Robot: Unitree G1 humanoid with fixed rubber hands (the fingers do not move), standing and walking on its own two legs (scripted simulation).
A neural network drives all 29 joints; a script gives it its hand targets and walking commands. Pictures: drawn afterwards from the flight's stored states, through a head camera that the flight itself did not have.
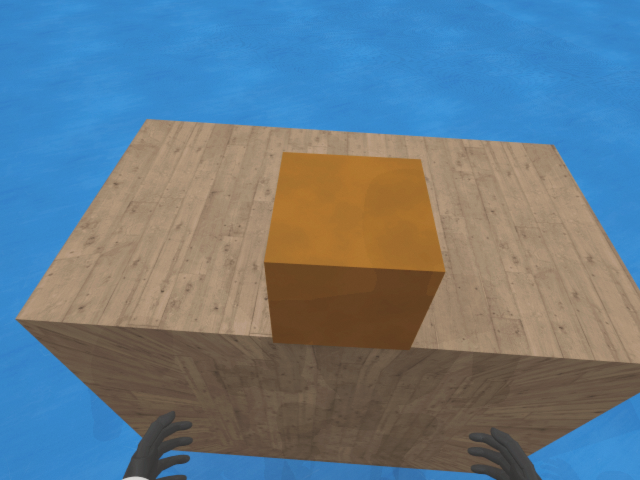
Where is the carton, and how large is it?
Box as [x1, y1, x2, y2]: [264, 152, 444, 349]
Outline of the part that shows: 283,152 264,259 273,342 409,349 444,273 444,267 420,159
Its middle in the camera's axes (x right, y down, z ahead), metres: +0.04 +0.02 +0.56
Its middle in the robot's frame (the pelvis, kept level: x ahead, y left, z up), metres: +0.43 +0.01 +0.04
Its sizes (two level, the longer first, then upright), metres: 0.202 0.198 0.188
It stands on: a pedestal, 0.73 m high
